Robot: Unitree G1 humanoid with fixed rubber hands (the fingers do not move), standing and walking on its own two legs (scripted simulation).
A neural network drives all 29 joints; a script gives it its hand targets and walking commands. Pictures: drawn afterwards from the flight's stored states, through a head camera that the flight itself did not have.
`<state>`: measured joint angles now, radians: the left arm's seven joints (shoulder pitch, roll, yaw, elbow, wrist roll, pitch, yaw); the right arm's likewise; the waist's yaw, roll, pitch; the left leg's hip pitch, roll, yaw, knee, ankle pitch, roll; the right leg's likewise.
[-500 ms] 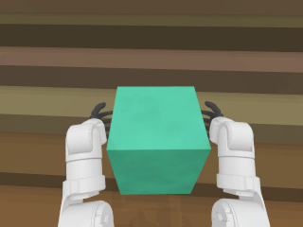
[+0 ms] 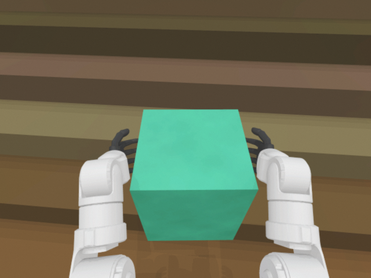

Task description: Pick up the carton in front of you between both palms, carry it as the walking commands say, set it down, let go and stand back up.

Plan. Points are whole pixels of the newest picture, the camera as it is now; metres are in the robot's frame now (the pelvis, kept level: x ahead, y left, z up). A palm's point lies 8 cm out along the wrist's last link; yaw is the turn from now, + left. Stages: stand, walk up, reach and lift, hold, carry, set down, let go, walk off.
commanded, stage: carry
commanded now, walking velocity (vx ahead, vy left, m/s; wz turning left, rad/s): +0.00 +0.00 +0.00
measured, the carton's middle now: (190, 178) +0.34 +0.00 +0.05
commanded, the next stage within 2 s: none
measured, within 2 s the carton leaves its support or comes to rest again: neither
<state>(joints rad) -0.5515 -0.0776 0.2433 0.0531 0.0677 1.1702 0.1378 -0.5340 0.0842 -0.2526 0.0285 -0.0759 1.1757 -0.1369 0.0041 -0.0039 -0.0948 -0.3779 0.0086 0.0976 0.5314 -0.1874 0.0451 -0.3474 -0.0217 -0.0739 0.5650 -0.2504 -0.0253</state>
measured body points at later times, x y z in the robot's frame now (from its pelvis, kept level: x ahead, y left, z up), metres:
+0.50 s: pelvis -0.01 -0.01 +0.00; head -0.03 -0.02 +0.45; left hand +0.33 +0.14 +0.12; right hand +0.33 -0.17 +0.12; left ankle +0.06 +0.10 -0.73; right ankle +0.03 -0.11 -0.73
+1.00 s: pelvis +0.06 -0.02 +0.01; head +0.06 -0.01 +0.46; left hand +0.44 +0.11 +0.16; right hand +0.41 -0.19 +0.16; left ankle +0.03 +0.10 -0.73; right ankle +0.06 -0.14 -0.45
